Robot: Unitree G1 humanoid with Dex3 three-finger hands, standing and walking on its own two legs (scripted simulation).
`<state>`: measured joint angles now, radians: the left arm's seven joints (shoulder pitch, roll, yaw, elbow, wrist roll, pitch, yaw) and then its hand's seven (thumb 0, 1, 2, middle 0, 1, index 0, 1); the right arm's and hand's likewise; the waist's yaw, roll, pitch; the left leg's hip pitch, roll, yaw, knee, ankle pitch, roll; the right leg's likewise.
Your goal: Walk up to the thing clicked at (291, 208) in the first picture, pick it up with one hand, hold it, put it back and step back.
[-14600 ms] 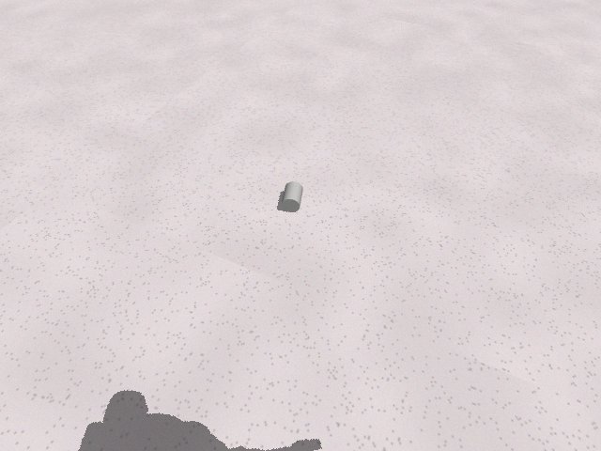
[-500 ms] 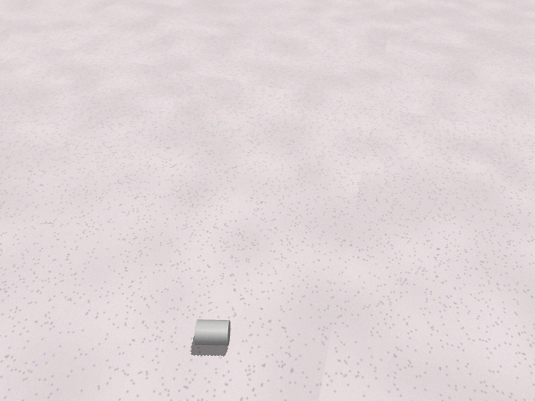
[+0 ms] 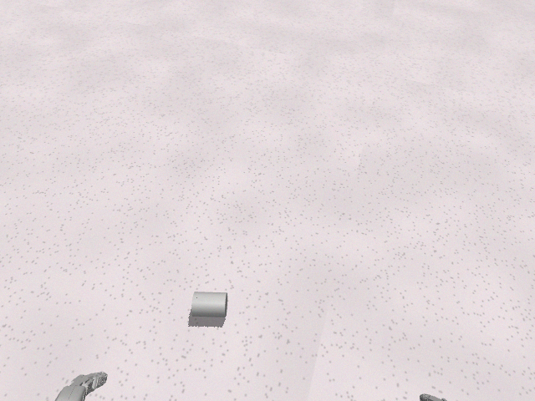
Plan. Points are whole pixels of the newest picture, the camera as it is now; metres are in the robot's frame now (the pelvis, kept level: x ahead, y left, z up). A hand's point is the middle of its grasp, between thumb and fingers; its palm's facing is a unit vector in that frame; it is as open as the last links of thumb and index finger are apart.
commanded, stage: rise first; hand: left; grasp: from above
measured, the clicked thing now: (210, 304) +0.51 +0.18 -0.73
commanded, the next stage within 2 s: none
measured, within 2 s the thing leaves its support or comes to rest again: neither
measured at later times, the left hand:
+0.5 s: hand out of the picture +0.15 +0.26 -0.20, palm faces -0.15 -0.90 -0.41, open 13.8 cm
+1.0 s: hand out of the picture +0.14 +0.26 -0.26, palm faces -0.29 -0.81 -0.51, open 14.2 cm
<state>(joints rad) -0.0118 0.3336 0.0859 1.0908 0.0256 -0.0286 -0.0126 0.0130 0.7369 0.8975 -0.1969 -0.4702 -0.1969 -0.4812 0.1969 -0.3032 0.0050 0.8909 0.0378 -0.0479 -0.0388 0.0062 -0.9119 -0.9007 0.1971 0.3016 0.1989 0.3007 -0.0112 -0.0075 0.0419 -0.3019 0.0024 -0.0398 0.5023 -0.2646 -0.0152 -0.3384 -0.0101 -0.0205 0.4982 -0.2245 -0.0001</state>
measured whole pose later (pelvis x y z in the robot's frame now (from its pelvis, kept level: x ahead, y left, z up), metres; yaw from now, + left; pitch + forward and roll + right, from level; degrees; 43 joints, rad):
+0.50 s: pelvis +0.01 +0.02 -0.06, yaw -1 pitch +15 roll -2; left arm 0.22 0.29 0.09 0.52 0.21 0.24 0.01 0.00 -0.47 0.94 -0.13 -1.01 -0.12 -1.02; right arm 0.22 -0.24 -0.03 0.59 0.01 -0.11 -0.02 0.01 -0.89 -0.90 0.20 0.30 0.20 0.30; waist -0.03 0.00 -0.11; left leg -0.76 0.00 -0.04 1.03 -0.52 0.01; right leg -0.78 -0.01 -0.01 0.97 -0.45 0.02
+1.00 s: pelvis -0.01 +0.02 -0.12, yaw +0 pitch +23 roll -2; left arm 0.25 0.34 0.05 0.38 0.32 0.25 0.03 0.00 -0.55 0.97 -0.08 -1.06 -0.08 -1.07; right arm 0.20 -0.24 0.00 0.52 0.01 -0.18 -0.03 0.01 -0.89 -0.90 0.20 0.30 0.20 0.30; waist -0.04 0.01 -0.16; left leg -1.11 -0.01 -0.06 1.33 -0.62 0.00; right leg -1.12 -0.01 -0.03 1.27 -0.54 0.02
